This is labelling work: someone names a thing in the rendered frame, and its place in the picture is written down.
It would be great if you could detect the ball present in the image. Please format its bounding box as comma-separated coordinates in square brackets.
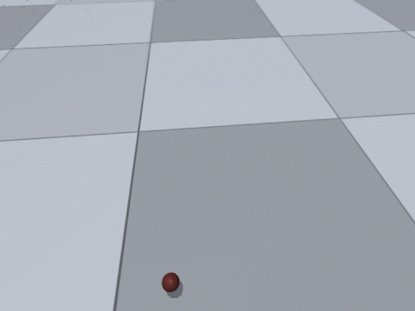
[162, 273, 180, 292]

